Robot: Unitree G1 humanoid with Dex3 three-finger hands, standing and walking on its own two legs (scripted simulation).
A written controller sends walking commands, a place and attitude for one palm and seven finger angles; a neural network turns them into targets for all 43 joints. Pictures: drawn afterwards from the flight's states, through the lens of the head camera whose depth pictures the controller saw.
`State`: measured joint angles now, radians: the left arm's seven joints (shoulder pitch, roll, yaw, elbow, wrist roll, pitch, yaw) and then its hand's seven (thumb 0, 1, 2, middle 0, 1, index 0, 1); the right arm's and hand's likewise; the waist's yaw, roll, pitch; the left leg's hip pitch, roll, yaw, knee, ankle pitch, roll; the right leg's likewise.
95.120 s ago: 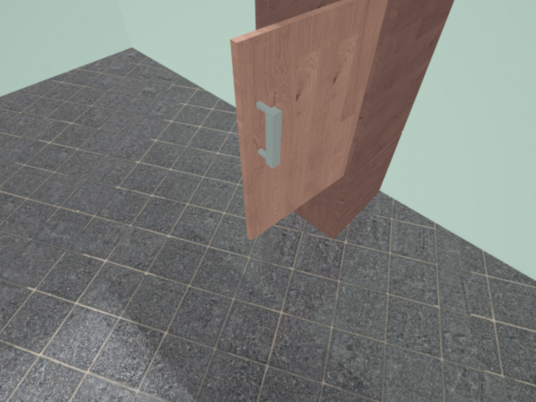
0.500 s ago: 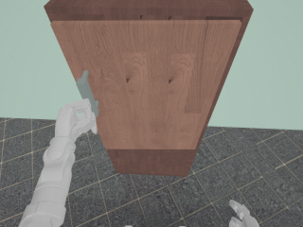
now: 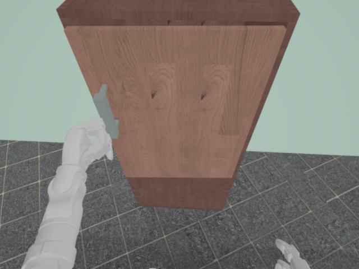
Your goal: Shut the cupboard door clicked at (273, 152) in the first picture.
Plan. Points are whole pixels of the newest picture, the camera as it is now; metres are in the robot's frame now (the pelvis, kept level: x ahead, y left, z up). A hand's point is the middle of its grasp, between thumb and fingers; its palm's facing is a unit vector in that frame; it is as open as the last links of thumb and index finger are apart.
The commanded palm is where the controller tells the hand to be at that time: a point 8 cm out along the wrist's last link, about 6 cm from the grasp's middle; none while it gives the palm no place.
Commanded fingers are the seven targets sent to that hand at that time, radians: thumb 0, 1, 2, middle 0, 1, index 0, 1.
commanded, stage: push the door shut along its arc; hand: left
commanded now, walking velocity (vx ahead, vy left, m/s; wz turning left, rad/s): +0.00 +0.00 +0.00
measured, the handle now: (109, 112) +0.47 +0.20 +0.08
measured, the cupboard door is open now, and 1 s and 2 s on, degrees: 3 0 0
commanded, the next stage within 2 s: pull the fist back off the door in 0.64 s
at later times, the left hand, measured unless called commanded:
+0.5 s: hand (110, 127) +0.41 +0.18 +0.09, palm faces -0.12 -0.99 -0.02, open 2.9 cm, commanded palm +0.40 +0.22 +0.09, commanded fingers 0.00 0.90 0.90 -1.30 -1.50 -1.30 -1.50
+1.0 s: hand (113, 125) +0.41 +0.18 +0.09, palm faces +0.08 -1.00 -0.04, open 2.7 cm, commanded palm +0.41 +0.21 +0.09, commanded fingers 0.00 0.90 0.90 -1.30 -1.50 -1.30 -1.50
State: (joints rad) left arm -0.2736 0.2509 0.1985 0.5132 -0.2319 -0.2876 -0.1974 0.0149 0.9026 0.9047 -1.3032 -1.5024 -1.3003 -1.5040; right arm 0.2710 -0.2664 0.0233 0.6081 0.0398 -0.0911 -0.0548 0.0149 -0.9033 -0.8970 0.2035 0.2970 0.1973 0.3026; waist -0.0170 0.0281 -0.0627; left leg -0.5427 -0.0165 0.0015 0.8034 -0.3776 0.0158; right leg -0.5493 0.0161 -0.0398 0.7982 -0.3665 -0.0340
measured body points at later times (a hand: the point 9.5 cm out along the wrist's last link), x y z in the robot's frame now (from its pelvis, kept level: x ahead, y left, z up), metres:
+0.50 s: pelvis -0.01 +0.01 -0.01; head +0.04 +0.01 +0.44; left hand +0.41 +0.24 +0.10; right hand +0.08 -0.25 -0.12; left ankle +0.02 +0.11 -0.71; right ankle +0.02 -0.10 -0.70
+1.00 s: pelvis -0.06 +0.01 -0.03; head +0.01 +0.02 +0.42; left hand +0.40 +0.23 +0.10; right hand +0.04 -0.25 -0.14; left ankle +0.02 +0.11 -0.70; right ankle +0.02 -0.10 -0.70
